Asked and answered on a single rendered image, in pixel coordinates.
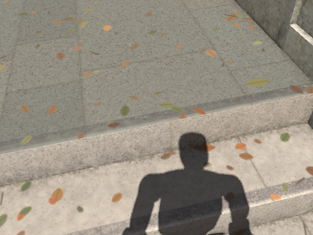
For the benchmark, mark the stairs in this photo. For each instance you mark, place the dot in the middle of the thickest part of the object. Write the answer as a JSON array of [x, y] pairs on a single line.
[[243, 171]]

